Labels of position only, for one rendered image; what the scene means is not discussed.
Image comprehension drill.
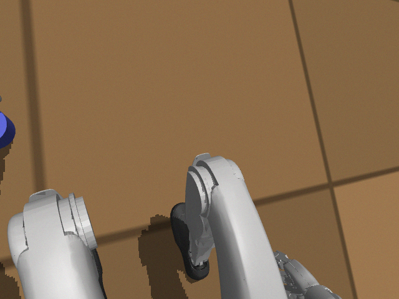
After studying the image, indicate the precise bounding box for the right robot arm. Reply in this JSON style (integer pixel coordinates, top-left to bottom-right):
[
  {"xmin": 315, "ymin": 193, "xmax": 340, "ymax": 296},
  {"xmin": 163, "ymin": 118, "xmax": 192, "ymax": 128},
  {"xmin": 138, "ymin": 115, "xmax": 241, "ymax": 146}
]
[{"xmin": 304, "ymin": 285, "xmax": 342, "ymax": 299}]

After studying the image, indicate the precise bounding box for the tin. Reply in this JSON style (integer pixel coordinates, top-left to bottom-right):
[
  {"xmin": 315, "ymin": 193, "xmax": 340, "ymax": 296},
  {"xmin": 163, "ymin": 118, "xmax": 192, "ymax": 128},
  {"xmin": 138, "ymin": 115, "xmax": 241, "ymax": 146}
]
[{"xmin": 0, "ymin": 111, "xmax": 16, "ymax": 149}]

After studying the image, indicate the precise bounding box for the left robot foot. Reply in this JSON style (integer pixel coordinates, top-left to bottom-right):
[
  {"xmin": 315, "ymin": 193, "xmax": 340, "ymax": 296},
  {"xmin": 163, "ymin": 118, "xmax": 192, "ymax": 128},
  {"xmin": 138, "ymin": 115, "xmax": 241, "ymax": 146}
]
[{"xmin": 92, "ymin": 249, "xmax": 107, "ymax": 299}]

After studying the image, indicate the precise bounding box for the right robot foot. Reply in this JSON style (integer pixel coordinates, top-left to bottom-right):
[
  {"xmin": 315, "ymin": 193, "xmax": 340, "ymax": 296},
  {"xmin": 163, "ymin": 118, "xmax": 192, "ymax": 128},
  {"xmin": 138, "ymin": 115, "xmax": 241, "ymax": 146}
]
[{"xmin": 170, "ymin": 202, "xmax": 209, "ymax": 280}]

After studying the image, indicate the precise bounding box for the right robot hand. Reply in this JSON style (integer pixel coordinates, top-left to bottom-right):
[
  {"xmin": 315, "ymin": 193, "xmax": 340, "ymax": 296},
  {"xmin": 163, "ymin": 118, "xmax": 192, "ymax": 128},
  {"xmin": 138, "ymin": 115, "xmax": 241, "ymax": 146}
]
[{"xmin": 273, "ymin": 250, "xmax": 320, "ymax": 299}]

